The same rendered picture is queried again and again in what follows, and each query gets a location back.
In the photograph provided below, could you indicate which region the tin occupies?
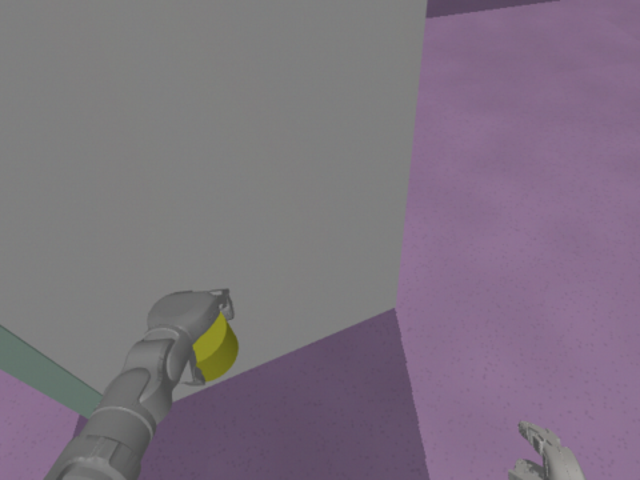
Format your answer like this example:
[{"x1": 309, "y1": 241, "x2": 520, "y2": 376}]
[{"x1": 193, "y1": 312, "x2": 238, "y2": 382}]

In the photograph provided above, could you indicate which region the left robot arm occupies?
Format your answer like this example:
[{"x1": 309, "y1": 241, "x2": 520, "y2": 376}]
[{"x1": 43, "y1": 324, "x2": 193, "y2": 480}]

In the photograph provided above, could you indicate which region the left robot hand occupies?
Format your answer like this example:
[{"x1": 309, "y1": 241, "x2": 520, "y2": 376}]
[{"x1": 147, "y1": 289, "x2": 234, "y2": 386}]

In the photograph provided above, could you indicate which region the right robot hand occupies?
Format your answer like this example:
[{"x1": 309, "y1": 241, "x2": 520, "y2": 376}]
[{"x1": 508, "y1": 421, "x2": 586, "y2": 480}]

